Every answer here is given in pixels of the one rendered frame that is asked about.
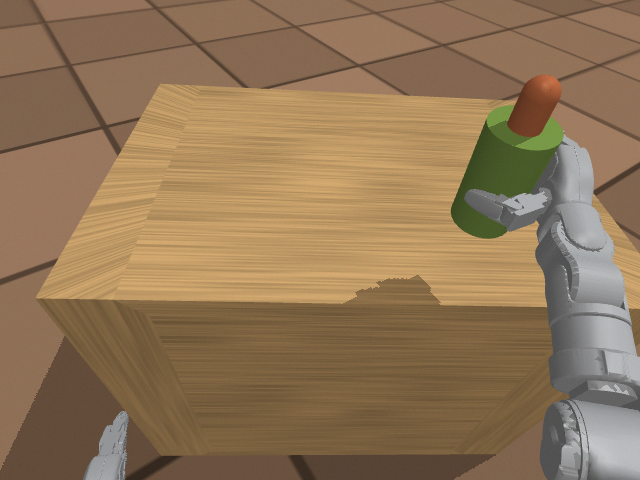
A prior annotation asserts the bottle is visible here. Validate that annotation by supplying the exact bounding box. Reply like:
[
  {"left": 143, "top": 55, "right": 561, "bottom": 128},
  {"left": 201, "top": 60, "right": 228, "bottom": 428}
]
[{"left": 451, "top": 75, "right": 564, "bottom": 239}]

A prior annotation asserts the right robot hand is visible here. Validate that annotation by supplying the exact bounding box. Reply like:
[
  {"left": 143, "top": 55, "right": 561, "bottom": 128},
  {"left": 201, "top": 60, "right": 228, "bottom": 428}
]
[{"left": 464, "top": 131, "right": 594, "bottom": 232}]

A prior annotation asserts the right robot arm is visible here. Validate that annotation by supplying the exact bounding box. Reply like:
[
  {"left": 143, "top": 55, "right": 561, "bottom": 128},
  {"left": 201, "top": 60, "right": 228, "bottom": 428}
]
[{"left": 535, "top": 203, "right": 640, "bottom": 480}]

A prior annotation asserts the left robot hand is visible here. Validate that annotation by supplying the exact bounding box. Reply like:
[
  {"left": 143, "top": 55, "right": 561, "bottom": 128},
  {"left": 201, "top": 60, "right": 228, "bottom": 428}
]
[{"left": 83, "top": 411, "right": 129, "bottom": 480}]

